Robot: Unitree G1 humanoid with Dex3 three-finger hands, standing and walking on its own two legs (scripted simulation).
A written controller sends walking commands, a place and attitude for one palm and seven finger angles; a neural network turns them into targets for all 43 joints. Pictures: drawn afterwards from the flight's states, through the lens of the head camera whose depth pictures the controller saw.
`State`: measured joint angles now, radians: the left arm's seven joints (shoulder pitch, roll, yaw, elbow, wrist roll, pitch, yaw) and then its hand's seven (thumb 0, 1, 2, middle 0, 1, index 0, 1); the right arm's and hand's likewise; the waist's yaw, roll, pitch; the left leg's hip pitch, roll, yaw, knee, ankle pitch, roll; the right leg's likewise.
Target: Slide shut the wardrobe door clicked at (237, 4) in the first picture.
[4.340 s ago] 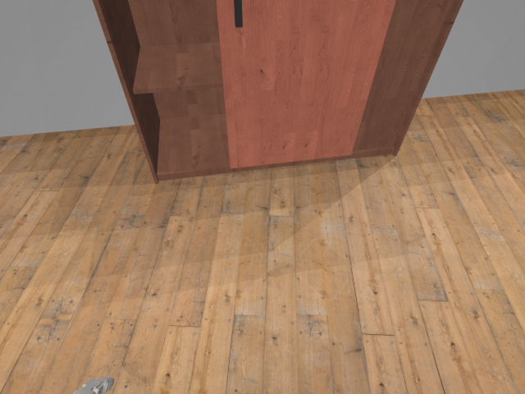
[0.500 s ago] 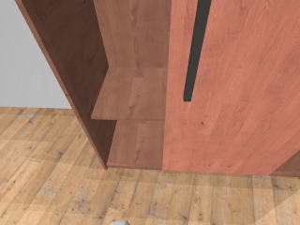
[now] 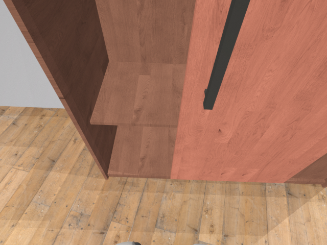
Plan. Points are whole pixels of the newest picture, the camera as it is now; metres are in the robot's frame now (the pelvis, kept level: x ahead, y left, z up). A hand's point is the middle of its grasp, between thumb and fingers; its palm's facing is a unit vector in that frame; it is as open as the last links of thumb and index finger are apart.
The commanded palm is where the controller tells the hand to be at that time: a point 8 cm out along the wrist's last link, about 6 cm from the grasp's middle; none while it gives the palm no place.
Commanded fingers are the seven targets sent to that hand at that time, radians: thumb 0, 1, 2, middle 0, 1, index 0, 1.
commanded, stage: come to a stop and stand still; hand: right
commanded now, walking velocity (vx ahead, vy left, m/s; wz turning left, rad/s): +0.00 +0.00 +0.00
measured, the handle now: (220, 53) +0.51 -0.10 +0.19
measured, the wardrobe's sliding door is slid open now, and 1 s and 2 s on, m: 0.39 0.39 0.39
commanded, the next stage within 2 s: look again from close up in 1.84 s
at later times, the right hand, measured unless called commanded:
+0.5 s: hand out of the picture -0.07 -0.22 -0.16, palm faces +0.00 +0.97 -0.23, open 7.4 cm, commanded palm none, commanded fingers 0.00 -0.90 -0.90 0.20 0.30 0.20 0.30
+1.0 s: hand out of the picture -0.07 -0.17 -0.17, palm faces +0.00 +0.99 -0.17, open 7.4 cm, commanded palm none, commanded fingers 0.00 -0.90 -0.90 0.20 0.30 0.20 0.30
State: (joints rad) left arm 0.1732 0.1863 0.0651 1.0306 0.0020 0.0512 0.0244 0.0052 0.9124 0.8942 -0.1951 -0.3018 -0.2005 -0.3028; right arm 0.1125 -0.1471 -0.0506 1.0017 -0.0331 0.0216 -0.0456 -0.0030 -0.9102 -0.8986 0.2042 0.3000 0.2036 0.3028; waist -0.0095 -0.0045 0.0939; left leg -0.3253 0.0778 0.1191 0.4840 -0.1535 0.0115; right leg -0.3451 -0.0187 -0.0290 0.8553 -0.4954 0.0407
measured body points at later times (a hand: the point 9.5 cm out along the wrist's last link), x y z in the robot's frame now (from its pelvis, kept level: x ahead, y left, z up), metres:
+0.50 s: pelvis -0.04 -0.04 +0.01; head -0.03 -0.02 +0.45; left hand -0.03 +0.19 -0.16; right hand -0.07 -0.27 -0.15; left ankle -0.09 +0.07 -0.74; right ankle -0.02 -0.13 -0.74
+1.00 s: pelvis -0.05 -0.01 +0.01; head -0.05 -0.01 +0.46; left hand -0.11 +0.19 -0.16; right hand -0.07 -0.22 -0.15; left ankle -0.09 +0.07 -0.74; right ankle -0.02 -0.13 -0.74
